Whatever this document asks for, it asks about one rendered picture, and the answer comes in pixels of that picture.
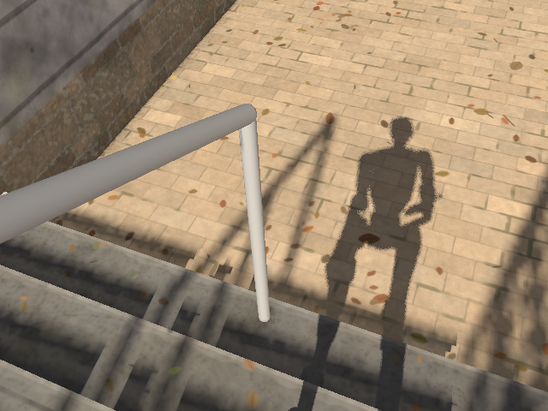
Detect stairs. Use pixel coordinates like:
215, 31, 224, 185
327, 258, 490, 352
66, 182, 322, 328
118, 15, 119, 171
0, 221, 548, 411

